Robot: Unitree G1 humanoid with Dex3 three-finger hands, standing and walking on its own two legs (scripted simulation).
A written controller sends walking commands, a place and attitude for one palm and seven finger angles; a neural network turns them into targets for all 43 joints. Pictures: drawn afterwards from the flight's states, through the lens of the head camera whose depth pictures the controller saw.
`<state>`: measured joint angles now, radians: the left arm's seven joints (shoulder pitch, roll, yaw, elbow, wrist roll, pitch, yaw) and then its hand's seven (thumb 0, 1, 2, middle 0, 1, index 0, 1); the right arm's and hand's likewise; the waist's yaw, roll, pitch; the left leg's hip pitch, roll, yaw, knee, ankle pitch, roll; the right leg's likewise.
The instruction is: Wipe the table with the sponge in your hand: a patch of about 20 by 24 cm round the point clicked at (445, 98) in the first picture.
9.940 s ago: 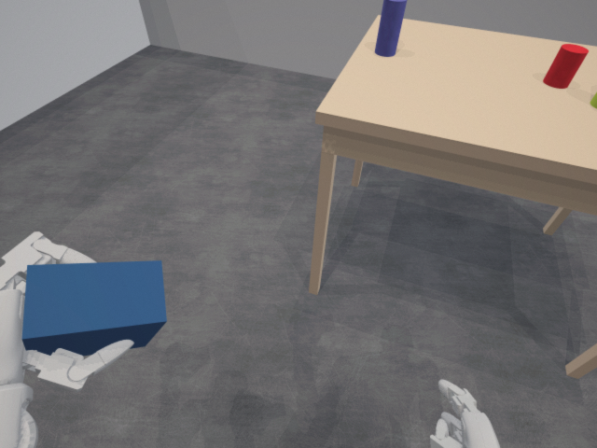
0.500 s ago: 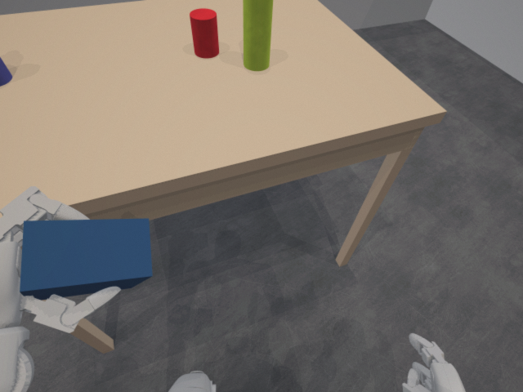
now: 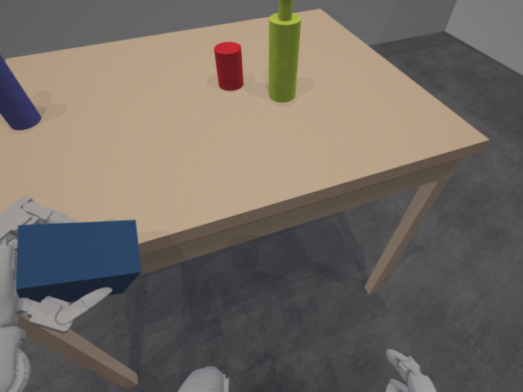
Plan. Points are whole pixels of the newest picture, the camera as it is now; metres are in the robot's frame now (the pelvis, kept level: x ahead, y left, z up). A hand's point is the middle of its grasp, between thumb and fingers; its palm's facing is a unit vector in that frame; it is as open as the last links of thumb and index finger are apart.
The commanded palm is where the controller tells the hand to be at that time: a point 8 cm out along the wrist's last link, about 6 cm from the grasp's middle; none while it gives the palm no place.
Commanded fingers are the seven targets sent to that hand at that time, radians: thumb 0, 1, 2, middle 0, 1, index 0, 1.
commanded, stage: shuffle to correct the standing spot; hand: left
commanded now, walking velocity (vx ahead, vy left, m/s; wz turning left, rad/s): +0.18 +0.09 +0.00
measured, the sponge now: (95, 263) +0.23 +0.22 +0.14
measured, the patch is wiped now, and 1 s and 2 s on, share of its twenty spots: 0.00 0.00 0.00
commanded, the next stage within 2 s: come to a stop and stand still in 0.56 s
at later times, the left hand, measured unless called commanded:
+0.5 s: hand (67, 201) +0.29 +0.27 +0.17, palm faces +0.43 -0.79 -0.43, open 10.3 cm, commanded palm +0.24 +0.31 +0.18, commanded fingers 0.00 0.10 1.30 -1.20 -1.60 -1.20 -1.60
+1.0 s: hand (62, 168) +0.35 +0.30 +0.18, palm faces +0.42 -0.82 -0.39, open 10.3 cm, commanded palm +0.29 +0.34 +0.18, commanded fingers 0.00 0.10 1.30 -1.20 -1.60 -1.20 -1.60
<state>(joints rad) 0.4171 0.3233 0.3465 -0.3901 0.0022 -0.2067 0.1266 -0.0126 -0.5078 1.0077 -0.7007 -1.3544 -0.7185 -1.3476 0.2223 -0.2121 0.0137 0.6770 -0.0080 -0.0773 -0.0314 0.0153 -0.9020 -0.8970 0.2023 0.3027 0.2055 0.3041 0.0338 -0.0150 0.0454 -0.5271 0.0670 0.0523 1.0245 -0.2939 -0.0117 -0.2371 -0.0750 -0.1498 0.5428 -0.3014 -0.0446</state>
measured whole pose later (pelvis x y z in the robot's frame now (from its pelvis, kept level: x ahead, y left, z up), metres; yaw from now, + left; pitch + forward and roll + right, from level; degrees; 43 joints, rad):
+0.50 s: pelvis +0.08 +0.03 -0.01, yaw +0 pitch -1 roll +1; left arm 0.44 0.35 0.34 -0.46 -0.02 -0.18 0.14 -0.01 -0.51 1.01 -0.70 -1.35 -0.72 -1.34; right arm 0.23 -0.18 0.02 0.65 0.01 -0.09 -0.04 0.01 -0.90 -0.90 0.20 0.30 0.20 0.30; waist 0.03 0.03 0.01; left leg -0.41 0.03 0.04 0.99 -0.43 -0.01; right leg -0.29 -0.02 -0.15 0.63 -0.34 -0.08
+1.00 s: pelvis +0.13 +0.06 +0.00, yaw +1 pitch -2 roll -1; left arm 0.44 0.38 0.38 -0.53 -0.04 -0.17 0.14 -0.01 -0.51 1.01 -0.70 -1.35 -0.72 -1.34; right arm 0.17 -0.15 0.04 0.57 0.00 -0.12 -0.03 0.01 -0.90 -0.90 0.20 0.30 0.20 0.30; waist 0.00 -0.01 0.06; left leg -0.30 0.06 0.07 0.54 -0.21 0.00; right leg -0.21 0.01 -0.07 0.52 -0.27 -0.02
